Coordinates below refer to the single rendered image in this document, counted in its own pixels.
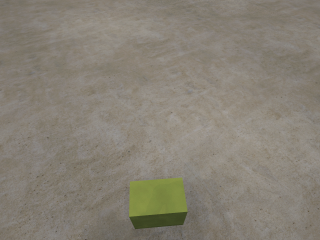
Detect carton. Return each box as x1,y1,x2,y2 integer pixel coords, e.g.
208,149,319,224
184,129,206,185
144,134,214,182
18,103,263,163
129,177,188,229

